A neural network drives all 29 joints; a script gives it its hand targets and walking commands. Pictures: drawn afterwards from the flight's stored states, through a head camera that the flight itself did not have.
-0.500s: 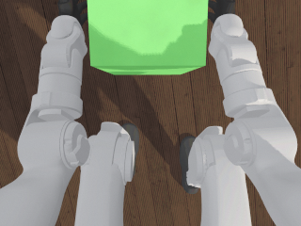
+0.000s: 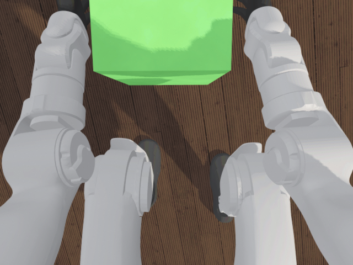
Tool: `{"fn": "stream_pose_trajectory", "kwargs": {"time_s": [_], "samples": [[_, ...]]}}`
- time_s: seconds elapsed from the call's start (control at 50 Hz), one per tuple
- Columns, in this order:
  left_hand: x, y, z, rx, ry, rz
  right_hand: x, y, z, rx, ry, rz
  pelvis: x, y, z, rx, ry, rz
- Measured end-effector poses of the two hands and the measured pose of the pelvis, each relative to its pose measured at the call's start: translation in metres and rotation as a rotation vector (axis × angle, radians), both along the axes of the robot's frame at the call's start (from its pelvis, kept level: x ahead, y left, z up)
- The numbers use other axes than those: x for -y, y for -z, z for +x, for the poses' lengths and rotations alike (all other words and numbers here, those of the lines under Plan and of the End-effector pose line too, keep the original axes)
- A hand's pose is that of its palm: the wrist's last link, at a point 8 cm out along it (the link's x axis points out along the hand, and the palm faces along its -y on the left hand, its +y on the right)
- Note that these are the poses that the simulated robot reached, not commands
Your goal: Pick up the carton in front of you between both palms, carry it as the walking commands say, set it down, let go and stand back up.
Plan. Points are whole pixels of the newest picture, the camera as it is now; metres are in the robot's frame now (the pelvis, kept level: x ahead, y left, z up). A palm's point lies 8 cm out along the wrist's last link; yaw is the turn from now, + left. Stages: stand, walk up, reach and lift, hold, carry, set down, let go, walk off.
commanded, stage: set down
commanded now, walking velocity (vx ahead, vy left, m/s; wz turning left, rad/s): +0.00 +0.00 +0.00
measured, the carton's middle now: (165, 29) +0.53 +0.07 -0.23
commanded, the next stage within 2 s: let go in 1.76 s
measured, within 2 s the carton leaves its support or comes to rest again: rests again in 0.10 s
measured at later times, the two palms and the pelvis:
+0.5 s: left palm (73, 20) +0.52 +0.23 -0.16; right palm (257, 11) +0.55 -0.09 -0.17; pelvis +0.00 +0.00 +0.00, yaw +1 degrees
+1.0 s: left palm out of the picture +0.52 +0.25 -0.08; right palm out of the picture +0.57 -0.12 -0.08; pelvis +0.00 +0.00 +0.04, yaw +1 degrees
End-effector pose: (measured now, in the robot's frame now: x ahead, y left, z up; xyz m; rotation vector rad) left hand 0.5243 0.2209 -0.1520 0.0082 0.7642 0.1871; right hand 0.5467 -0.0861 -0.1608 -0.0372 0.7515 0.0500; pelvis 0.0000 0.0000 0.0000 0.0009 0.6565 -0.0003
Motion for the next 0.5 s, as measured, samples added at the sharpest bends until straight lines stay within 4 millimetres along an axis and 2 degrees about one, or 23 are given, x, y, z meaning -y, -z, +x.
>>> {"fn": "stream_pose_trajectory", "kwargs": {"time_s": [0.42, 0.5], "samples": [[-0.005, 0.005, 0.000, 0.003, 0.011, -0.023, 0.001, 0.003, 0.003, 0.020, -0.057, 0.017, -0.002, 0.003, -0.003, 0.043, -0.007, 0.001], [-0.006, 0.011, -0.005, 0.009, 0.001, -0.017, 0.005, 0.010, 0.002, 0.025, -0.066, -0.016, -0.001, 0.002, -0.005, 0.063, -0.008, 0.005]]}}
